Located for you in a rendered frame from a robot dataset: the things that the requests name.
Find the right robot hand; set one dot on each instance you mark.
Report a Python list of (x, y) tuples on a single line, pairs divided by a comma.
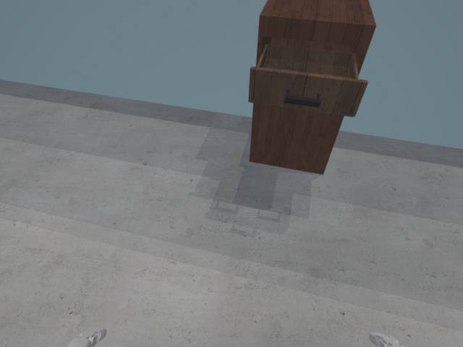
[(382, 340)]

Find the handle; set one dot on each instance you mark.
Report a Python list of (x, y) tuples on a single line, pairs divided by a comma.
[(302, 101)]

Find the drawer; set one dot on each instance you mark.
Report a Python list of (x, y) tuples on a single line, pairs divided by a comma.
[(307, 72)]

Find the cabinet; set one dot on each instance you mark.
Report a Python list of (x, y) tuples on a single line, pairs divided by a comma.
[(298, 139)]

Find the left robot hand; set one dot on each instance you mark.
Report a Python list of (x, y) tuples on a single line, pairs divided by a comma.
[(89, 338)]

